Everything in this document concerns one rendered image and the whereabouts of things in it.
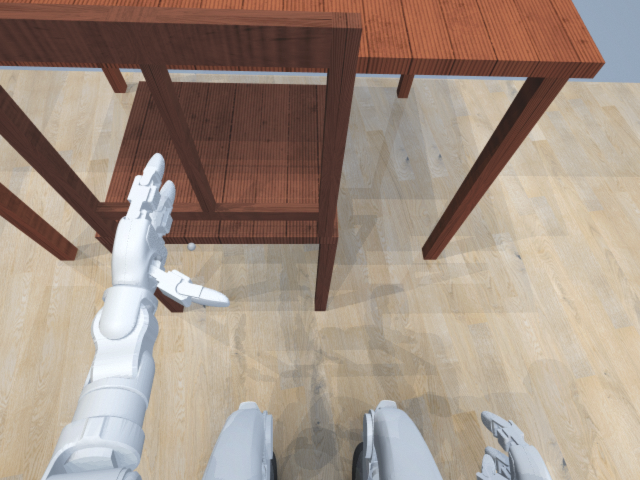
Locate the left robot forearm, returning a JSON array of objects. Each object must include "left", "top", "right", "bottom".
[{"left": 41, "top": 284, "right": 159, "bottom": 480}]

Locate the left robot hand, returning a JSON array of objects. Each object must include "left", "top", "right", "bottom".
[{"left": 111, "top": 153, "right": 230, "bottom": 307}]

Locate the right robot thigh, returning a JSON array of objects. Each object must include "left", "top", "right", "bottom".
[{"left": 363, "top": 408, "right": 443, "bottom": 480}]

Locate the robot right shin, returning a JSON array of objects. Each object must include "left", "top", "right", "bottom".
[{"left": 362, "top": 400, "right": 397, "bottom": 480}]

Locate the table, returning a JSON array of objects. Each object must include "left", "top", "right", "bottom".
[{"left": 0, "top": 0, "right": 605, "bottom": 261}]

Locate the right robot hand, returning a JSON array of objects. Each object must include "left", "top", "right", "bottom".
[{"left": 476, "top": 411, "right": 552, "bottom": 480}]

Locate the chair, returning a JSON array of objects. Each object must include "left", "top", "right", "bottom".
[{"left": 0, "top": 2, "right": 362, "bottom": 313}]

